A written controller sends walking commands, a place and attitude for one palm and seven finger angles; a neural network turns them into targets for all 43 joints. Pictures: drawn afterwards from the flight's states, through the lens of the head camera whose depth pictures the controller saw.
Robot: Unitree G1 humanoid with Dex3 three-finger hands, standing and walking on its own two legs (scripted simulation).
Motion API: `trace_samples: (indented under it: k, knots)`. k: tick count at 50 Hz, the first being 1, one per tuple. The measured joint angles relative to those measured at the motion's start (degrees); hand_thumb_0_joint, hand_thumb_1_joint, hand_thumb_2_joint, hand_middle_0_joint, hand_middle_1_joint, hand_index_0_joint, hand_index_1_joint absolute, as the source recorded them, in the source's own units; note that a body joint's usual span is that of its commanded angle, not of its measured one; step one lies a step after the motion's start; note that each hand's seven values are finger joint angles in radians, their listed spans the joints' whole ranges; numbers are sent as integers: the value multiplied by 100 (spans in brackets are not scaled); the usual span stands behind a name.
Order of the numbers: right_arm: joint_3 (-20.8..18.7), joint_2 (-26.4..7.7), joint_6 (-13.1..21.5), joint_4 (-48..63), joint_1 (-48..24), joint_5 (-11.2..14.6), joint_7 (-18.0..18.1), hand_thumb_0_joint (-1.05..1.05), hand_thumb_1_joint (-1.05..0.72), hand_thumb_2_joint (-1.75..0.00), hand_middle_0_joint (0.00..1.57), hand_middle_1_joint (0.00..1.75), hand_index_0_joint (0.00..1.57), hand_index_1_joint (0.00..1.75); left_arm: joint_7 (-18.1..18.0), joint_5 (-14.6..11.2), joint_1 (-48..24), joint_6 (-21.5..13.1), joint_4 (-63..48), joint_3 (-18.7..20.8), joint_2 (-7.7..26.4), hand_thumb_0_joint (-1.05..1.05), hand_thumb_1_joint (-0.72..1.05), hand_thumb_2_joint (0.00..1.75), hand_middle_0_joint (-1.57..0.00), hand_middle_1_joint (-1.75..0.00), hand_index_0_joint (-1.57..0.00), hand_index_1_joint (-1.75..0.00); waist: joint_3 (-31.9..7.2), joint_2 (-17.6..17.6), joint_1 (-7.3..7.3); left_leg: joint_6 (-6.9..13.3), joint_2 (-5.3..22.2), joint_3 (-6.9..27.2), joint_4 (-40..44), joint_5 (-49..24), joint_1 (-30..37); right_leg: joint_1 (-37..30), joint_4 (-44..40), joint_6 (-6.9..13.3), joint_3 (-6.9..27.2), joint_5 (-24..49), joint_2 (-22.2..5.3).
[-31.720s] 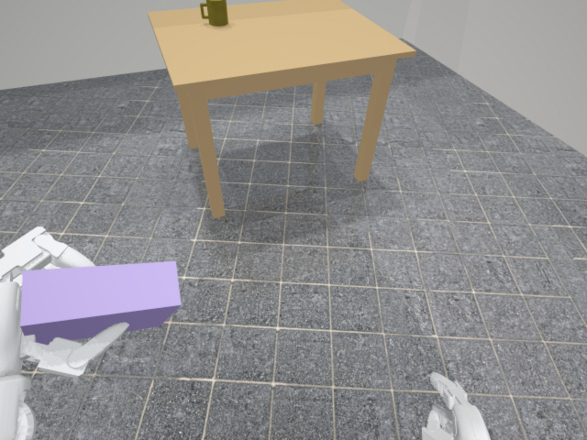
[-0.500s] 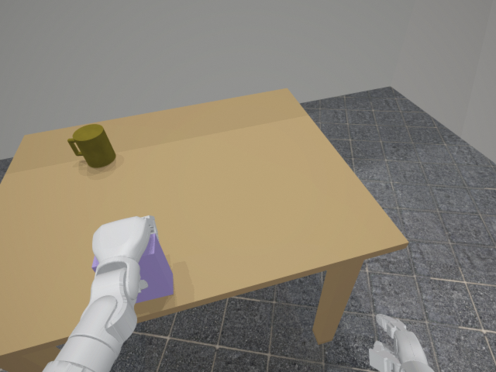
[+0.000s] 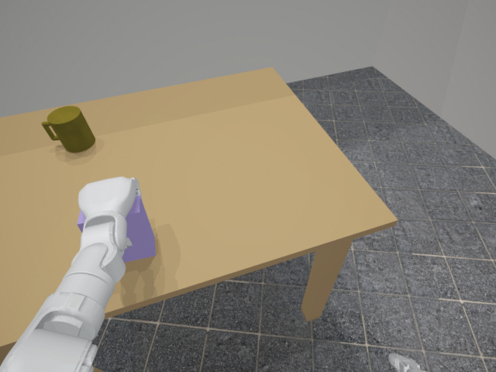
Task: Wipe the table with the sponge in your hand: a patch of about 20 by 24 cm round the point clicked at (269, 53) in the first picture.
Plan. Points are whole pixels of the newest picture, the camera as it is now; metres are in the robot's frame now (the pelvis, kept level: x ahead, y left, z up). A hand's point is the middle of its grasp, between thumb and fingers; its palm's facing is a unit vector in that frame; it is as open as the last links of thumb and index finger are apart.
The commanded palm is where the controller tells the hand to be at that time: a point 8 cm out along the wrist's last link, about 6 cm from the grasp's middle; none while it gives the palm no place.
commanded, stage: wipe forward along the middle lane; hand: left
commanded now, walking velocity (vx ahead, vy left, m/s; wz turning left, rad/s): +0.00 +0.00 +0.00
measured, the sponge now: (124, 239) +0.36 +0.27 -0.02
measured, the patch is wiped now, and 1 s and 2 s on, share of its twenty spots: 0.95 0.95 0.95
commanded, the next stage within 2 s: slide back across to the first lane in 0.84 s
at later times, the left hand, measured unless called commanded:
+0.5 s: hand (117, 197) +0.42 +0.28 +0.04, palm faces -0.08 -0.02 -1.00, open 9.4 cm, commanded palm +0.40 +0.28 +0.07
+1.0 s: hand (118, 180) +0.46 +0.30 +0.04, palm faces -0.11 +0.01 -0.99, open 9.4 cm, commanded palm +0.45 +0.29 +0.07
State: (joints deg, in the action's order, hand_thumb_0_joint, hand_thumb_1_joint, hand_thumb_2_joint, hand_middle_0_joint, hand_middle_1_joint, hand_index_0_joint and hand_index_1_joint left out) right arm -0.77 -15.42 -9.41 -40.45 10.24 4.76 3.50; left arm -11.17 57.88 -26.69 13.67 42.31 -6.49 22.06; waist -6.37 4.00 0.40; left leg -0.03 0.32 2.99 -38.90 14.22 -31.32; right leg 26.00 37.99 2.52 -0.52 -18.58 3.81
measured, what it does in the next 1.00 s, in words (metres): stands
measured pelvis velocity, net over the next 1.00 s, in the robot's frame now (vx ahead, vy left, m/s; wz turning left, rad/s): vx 0.01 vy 0.02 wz -0.01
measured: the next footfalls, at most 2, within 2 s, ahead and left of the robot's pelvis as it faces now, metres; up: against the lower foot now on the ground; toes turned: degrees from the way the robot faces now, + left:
none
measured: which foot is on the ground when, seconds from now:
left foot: down 0.00-1.00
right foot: down 0.00-1.00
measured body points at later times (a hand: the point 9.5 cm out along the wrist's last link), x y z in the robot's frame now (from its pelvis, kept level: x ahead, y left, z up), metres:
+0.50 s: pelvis +0.00 +0.01 -0.01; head +0.04 +0.00 +0.44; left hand +0.42 +0.28 +0.09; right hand +0.11 -0.25 -0.13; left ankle +0.06 +0.12 -0.72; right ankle +0.01 -0.10 -0.72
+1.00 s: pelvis +0.01 +0.02 -0.01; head +0.07 +0.03 +0.43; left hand +0.46 +0.30 +0.09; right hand +0.06 -0.24 -0.14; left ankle +0.06 +0.12 -0.72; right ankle +0.01 -0.10 -0.72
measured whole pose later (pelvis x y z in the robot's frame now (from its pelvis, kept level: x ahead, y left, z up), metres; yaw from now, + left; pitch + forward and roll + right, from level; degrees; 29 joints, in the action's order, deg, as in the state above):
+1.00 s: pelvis +0.01 +0.02 -0.01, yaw -1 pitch +15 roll -3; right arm -0.7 -14.4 -8.6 -42.3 15.8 3.4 1.3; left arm -13.3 61.0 -49.0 11.3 65.3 -3.7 28.4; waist -8.2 3.2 -4.4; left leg 1.2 0.4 3.2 -45.1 16.3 -44.0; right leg 37.0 40.9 0.9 -0.8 -19.2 4.1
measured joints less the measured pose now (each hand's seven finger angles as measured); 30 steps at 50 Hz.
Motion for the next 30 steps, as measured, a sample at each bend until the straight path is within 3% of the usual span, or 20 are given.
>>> trace_samples:
  k: [30]
  knots:
    - [-8, 47, 0, -49, 302, -66, -152, 0, -91, -90, 20, 30, 20, 30, -218, 200, -1332, -293, 1551, 277, 394, 1, -54, 116, -84, -140, -86, -139, -144, -85, -289, 33, 42, 33, -357, 135, -705, 592, 121, -67, -27, -23, 53]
